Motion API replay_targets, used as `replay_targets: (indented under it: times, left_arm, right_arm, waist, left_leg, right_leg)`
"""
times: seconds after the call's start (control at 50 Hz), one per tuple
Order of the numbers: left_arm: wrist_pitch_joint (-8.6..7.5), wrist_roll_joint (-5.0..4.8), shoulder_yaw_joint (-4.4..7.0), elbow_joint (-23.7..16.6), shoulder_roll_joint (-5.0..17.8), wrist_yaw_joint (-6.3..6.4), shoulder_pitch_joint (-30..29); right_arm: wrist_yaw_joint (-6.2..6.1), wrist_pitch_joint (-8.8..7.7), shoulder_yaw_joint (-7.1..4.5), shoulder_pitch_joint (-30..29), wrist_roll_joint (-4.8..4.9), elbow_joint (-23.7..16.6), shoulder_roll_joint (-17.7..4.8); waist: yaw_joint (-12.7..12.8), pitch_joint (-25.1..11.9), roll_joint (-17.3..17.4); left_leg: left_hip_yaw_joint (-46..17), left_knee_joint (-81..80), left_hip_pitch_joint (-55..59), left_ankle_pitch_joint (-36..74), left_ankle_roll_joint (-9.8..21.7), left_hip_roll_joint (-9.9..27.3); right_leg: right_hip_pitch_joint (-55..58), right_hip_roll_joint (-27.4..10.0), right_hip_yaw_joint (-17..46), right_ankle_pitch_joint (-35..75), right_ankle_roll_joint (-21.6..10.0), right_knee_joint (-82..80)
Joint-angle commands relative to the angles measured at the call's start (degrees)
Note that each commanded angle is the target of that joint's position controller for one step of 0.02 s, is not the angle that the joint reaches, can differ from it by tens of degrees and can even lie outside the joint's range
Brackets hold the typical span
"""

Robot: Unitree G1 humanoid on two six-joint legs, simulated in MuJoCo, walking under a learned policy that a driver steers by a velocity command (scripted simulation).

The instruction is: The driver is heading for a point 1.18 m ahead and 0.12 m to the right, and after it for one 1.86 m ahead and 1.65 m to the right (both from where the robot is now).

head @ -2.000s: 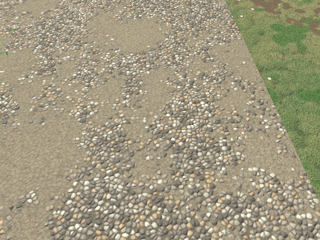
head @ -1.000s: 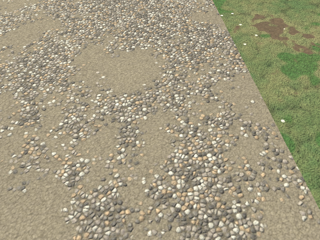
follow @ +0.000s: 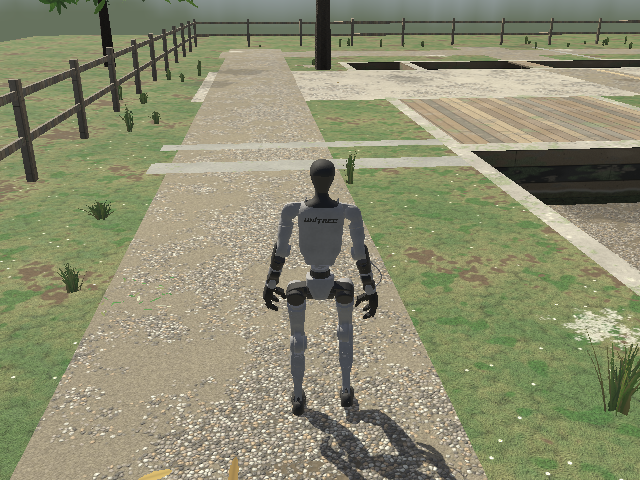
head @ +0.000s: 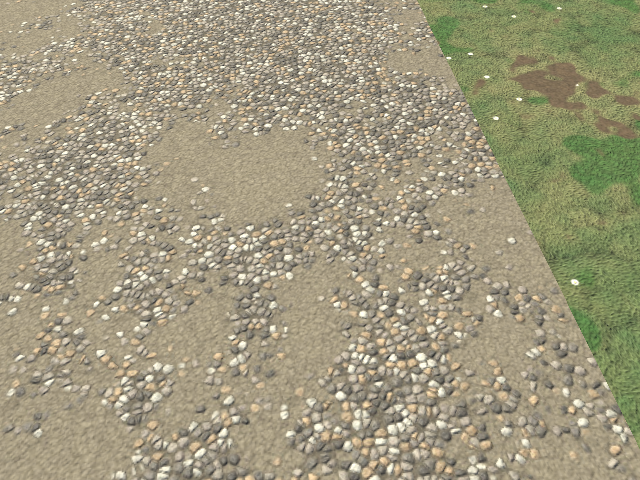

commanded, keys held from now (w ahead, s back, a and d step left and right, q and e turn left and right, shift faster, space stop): w+shift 1.00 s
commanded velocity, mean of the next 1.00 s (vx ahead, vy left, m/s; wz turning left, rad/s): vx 0.90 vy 0.00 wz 0.00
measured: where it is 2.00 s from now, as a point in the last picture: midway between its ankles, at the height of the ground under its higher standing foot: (356, 215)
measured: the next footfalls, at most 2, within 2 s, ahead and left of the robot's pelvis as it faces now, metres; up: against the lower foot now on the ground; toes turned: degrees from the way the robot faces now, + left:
right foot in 0.14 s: +0.08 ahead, -0.17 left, +0.00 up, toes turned -4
left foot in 0.64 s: +0.57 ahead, +0.09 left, +0.00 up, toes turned +3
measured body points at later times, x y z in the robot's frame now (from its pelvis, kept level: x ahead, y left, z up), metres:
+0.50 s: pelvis +0.22 -0.06 -0.01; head +0.24 -0.08 +0.44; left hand +0.09 +0.15 -0.14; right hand +0.47 -0.26 -0.10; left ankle +0.47 +0.11 -0.66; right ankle +0.04 -0.16 -0.75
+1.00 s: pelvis +0.67 -0.02 -0.01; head +0.67 -0.03 +0.44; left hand +0.90 +0.20 -0.08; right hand +0.59 -0.25 -0.16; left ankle +0.53 +0.08 -0.75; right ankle +0.92 -0.19 -0.67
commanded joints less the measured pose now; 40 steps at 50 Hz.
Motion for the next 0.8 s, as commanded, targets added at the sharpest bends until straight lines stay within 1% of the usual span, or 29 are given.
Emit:
replay_targets:
  times: [0.02,0.08,0.1,0.12,0.14,0.16,0.18,0.2,0.22,0.24,0.26,0.28,0.32,0.38,0.44,0.52,0.56,0.58,0.6,0.62,0.64,0.66,0.68,0.7,0.72,0.74,0.76,0.78,0.8]
  left_arm:
    - [-1.75,-0.13,0.60,-3.35,2.28,0.13,-2.40]
    - [-1.66,-0.37,0.63,-1.70,2.10,-0.02,1.62]
    - [-1.56,-0.31,0.78,-0.48,2.45,0.02,5.12]
    - [-1.63,-0.34,1.23,1.54,3.41,0.06,11.17]
    - [-2.09,0.03,2.31,3.39,6.93,0.19,20.71]
    - [-2.83,1.20,1.91,2.26,10.45,-0.67,22.79]
    - [-4.01,2.01,2.05,1.23,12.03,-1.40,20.44]
    - [-4.66,1.88,1.00,-0.44,9.53,-1.93,14.80]
    - [-4.51,1.88,0.09,-1.46,7.59,-2.44,11.10]
    - [-3.92,1.82,-0.42,-2.27,7.09,-2.78,7.91]
    - [-3.51,1.80,-0.88,-2.57,5.90,-2.86,6.35]
    - [-3.34,1.95,-1.33,-2.32,4.85,-2.69,6.84]
    - [-3.37,1.83,-1.35,-1.18,5.46,-1.89,10.15]
    - [-3.34,1.40,-1.64,-0.60,5.53,-0.60,14.27]
    - [-3.06,1.22,-1.83,-0.43,5.57,-0.01,17.51]
    - [-1.80,0.96,-1.48,-0.18,6.25,0.41,20.16]
    - [-1.23,1.17,-0.87,-0.56,8.14,0.48,19.72]
    - [-0.94,1.67,-0.48,-0.48,9.35,0.46,19.94]
    - [-0.44,2.50,-0.16,-0.20,10.34,0.52,19.97]
    - [0.23,3.16,0.08,-0.16,11.13,0.57,18.64]
    - [0.28,3.11,0.13,-1.92,12.11,0.52,14.46]
    - [-1.21,2.69,-2.25,-4.35,1.56,-0.96,20.68]
    - [-4.56,-0.27,-2.72,-3.95,1.65,-1.60,19.31]
    - [-5.41,-2.91,-0.60,-7.44,7.90,-1.29,8.98]
    - [-5.65,-3.15,-0.80,-9.54,8.03,-0.87,3.04]
    - [-5.59,-1.83,-0.87,-10.47,6.60,-0.62,0.48]
    - [-4.57,-1.06,-0.57,-10.63,5.44,-0.68,2.23]
    - [-3.18,-0.88,-0.80,-10.49,3.50,-1.04,4.53]
    - [-1.96,-0.89,-1.07,-10.68,2.21,-1.05,5.17]
  right_arm:
    - [-0.21,-0.84,-1.39,-5.61,0.65,-5.17,-8.82]
    - [0.04,-0.51,-1.96,-5.63,1.53,-5.98,-10.75]
    - [0.21,-0.49,-1.76,-6.56,1.57,-6.71,-9.83]
    - [0.43,-0.61,-1.02,-8.72,0.93,-8.02,-7.28]
    - [1.00,-1.07,0.43,-13.47,-0.19,-10.54,-2.39]
    - [1.39,-2.24,1.80,-15.33,-0.93,-13.50,3.12]
    - [1.89,-3.63,2.31,-14.06,1.76,-15.44,2.72]
    - [2.30,-4.24,2.06,-16.31,2.49,-16.62,-0.91]
    - [2.52,-4.22,1.99,-15.78,0.89,-16.46,-2.33]
    - [2.45,-3.74,1.82,-13.59,-0.46,-15.51,-2.31]
    - [2.51,-3.11,1.40,-12.82,-0.90,-15.24,-3.26]
    - [2.50,-2.25,1.10,-12.89,-0.73,-15.01,-3.58]
    - [2.24,-1.24,0.81,-14.81,-0.57,-15.29,-3.46]
    - [2.53,-1.48,0.72,-22.82,-0.18,-17.73,-2.50]
    - [3.73,-1.79,0.76,-27.88,0.70,-19.44,-1.59]
    - [5.96,-2.50,0.99,-33.51,1.36,-21.98,-1.40]
    - [6.68,-2.91,0.87,-34.32,1.37,-23.08,-2.23]
    - [6.58,-2.80,0.43,-33.22,1.30,-23.48,-3.46]
    - [6.15,-2.42,-0.50,-28.82,1.48,-23.13,-5.67]
    - [5.38,-1.91,-1.99,-17.12,1.87,-20.44,-8.82]
    - [4.37,-1.24,-3.60,-0.99,2.00,-15.90,-12.50]
    - [3.73,-1.32,-4.73,8.69,-0.69,-13.53,-18.30]
    - [3.82,-1.71,-3.93,12.42,-0.96,-11.37,-15.37]
    - [3.73,-2.03,-2.62,8.47,-0.95,-10.07,-10.01]
    - [3.98,-2.53,-1.84,4.52,-1.15,-9.99,-7.55]
    - [4.42,-3.01,-1.10,0.13,-1.78,-9.66,-5.43]
    - [4.71,-3.42,-0.30,-3.67,-2.74,-9.72,-3.13]
    - [4.77,-3.32,0.25,-5.76,-2.92,-9.35,-1.50]
    - [4.60,-3.21,0.36,-6.51,-2.08,-9.01,-1.73]
  waist:
    - [2.41,3.40,6.19]
    - [4.82,4.78,4.35]
    - [6.34,4.77,2.90]
    - [8.90,4.22,-0.03]
    - [13.15,2.88,-10.66]
    - [11.56,2.28,-19.43]
    - [9.19,1.10,-19.17]
    - [7.03,4.24,-11.44]
    - [5.36,3.69,-7.25]
    - [2.94,3.06,-5.50]
    - [1.57,4.64,-6.02]
    - [1.31,5.76,-6.79]
    - [2.02,7.51,-6.75]
    - [4.19,9.36,-5.50]
    - [5.30,10.86,-6.38]
    - [5.66,13.59,-6.99]
    - [4.48,12.77,-9.06]
    - [3.10,10.57,-11.74]
    - [-0.08,6.73,-14.98]
    - [-6.29,0.35,-17.24]
    - [-14.18,-7.54,-15.80]
    - [-9.03,-20.97,3.12]
    - [-9.27,-30.18,12.20]
    - [-9.47,-17.98,12.39]
    - [-7.81,-10.09,4.78]
    - [-4.36,-5.70,-2.36]
    - [0.01,-2.89,-2.31]
    - [2.72,-0.98,0.17]
    - [4.06,1.59,1.17]
  left_leg:
    - [-11.77,-15.42,-5.89,-17.68,6.79,11.09]
    - [-9.25,-10.24,-12.78,-21.65,8.10,10.56]
    - [-8.63,-6.70,-16.48,-23.30,7.83,10.04]
    - [-7.12,0.67,-21.27,-22.01,6.80,8.38]
    - [-1.89,22.54,-32.15,-13.82,3.72,4.43]
    - [-0.97,43.74,-46.00,-13.89,3.29,0.12]
    - [-7.11,54.21,-57.02,-10.60,5.57,1.09]
    - [-8.24,59.61,-63.23,-5.65,6.35,4.49]
    - [-7.67,59.71,-61.24,-0.42,6.10,6.31]
    - [-7.03,56.61,-55.66,2.85,5.04,8.12]
    - [-6.60,52.51,-51.87,5.33,3.66,8.94]
    - [-5.45,50.46,-48.87,8.09,2.28,8.81]
    - [-3.51,45.04,-46.96,12.62,0.46,8.07]
    - [-0.04,32.68,-43.09,19.69,0.00,6.49]
    - [1.41,23.45,-39.32,23.54,0.47,5.12]
    - [2.28,13.16,-37.70,20.51,2.12,4.01]
    - [5.23,10.73,-31.85,14.97,3.55,1.36]
    - [6.93,11.38,-27.64,11.13,4.51,-0.83]
    - [8.10,12.54,-21.76,6.93,5.73,-3.12]
    - [8.78,13.03,-7.68,4.92,7.47,-5.11]
    - [2.41,14.70,16.11,4.86,9.72,-0.99]
    - [-29.47,12.22,44.66,-22.95,18.52,16.61]
    - [-52.79,-3.21,47.41,-40.43,18.90,21.55]
    - [-45.57,-6.98,40.64,-32.11,14.40,18.81]
    - [-35.72,-6.56,29.91,-21.20,12.70,17.34]
    - [-28.78,-7.08,18.09,-13.62,11.75,15.21]
    - [-23.36,-7.64,8.37,-11.62,11.06,12.73]
    - [-20.61,-8.76,1.61,-12.25,11.44,11.77]
    - [-17.95,-10.88,-3.06,-12.54,11.65,11.42]
  right_leg:
    - [1.13,-0.83,-1.50,2.68,1.83,-10.07]
    - [12.11,2.27,-6.68,6.22,3.09,-20.16]
    - [16.98,3.34,-8.04,6.32,2.94,-21.05]
    - [23.55,3.48,-7.32,5.49,2.22,-22.36]
    - [33.12,-5.69,7.03,-2.34,-0.98,-28.31]
    - [36.25,-16.27,30.00,-15.20,-5.39,-34.40]
    - [36.67,-23.69,50.18,-33.87,-12.78,-42.12]
    - [35.36,-23.59,47.68,-32.95,-11.86,-41.38]
    - [32.15,-20.67,39.38,-24.61,-9.42,-39.21]
    - [26.47,-17.12,31.97,-18.58,-7.77,-39.54]
    - [21.01,-14.62,26.70,-14.93,-6.88,-40.99]
    - [17.42,-12.74,22.86,-11.74,-6.49,-42.81]
    - [15.70,-11.01,17.45,-4.23,-6.84,-45.79]
    - [16.65,-9.28,10.02,7.53,-5.69,-49.28]
    - [21.26,-9.54,5.31,13.59,-5.00,-51.64]
    - [30.95,-11.82,1.62,19.32,-4.32,-50.50]
    - [33.74,-12.65,-0.40,38.01,-4.13,-46.08]
    - [35.75,-13.46,-0.66,54.29,-3.99,-41.61]
    - [37.94,-14.13,-0.71,70.41,-3.60,-34.52]
    - [35.00,-13.96,-1.53,81.05,-2.96,-21.39]
    - [19.55,-11.85,-1.16,74.74,-1.30,-3.19]
    - [-9.04,-1.58,3.04,30.79,1.31,23.64]
    - [-15.07,4.92,14.05,-3.61,-0.61,32.43]
    - [-21.90,1.19,12.90,-2.17,-2.54,35.47]
    - [-22.59,-1.23,10.79,0.31,-2.99,35.31]
    - [-19.65,-3.54,9.88,3.62,-3.07,32.28]
    - [-15.56,-5.99,10.14,6.83,-3.19,29.49]
    - [-13.37,-7.24,9.89,7.37,-2.98,28.91]
    - [-13.41,-8.23,9.18,6.48,-2.46,27.40]
Velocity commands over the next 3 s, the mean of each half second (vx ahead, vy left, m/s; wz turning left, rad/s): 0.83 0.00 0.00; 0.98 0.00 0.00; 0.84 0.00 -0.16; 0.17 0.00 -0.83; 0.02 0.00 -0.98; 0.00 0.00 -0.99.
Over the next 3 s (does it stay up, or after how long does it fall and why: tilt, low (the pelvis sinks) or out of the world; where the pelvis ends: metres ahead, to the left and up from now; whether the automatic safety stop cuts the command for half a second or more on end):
stays up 1.26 -0.12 -0.02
